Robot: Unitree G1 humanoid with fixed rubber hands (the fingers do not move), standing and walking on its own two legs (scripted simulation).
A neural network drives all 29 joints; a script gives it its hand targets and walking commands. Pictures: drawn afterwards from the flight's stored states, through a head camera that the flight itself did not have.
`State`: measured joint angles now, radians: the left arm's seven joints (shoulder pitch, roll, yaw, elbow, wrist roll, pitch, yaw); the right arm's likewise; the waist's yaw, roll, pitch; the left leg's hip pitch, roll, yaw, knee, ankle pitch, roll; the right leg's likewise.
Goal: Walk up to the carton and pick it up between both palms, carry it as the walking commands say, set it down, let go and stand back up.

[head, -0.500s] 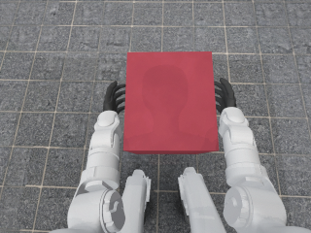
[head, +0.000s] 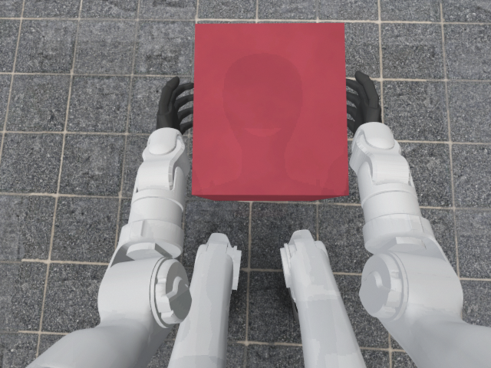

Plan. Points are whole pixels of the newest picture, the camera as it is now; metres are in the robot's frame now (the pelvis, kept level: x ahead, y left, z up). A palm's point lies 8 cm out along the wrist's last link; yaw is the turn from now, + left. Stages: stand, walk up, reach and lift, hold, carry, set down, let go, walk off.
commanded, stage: set down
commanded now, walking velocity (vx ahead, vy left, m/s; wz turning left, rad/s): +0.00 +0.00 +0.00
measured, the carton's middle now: (265, 131) +0.48 -0.02 -0.16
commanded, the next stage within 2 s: none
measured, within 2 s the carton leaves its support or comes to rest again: rests again in 1.98 s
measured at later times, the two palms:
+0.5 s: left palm (185, 131) +0.49 +0.13 -0.17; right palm (348, 128) +0.49 -0.17 -0.17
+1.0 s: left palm (195, 135) +0.51 +0.13 -0.26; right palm (334, 131) +0.51 -0.17 -0.27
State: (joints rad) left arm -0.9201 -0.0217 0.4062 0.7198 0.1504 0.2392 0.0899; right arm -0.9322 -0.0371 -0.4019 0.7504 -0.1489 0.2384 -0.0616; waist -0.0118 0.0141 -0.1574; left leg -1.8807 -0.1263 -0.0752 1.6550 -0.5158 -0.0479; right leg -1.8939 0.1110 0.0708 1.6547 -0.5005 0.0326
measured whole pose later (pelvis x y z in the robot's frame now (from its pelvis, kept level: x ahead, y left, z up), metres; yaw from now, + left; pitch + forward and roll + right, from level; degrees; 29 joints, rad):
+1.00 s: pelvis -0.01 +0.00 -0.13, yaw +0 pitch +44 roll +1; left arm -1.25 0.11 0.35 0.84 0.05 0.23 0.14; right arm -1.27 -0.19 -0.32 0.88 -0.05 0.23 -0.10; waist -0.02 0.02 0.11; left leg -2.26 -0.17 -0.05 2.07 -0.57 -0.08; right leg -2.28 0.14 0.06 2.07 -0.55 0.06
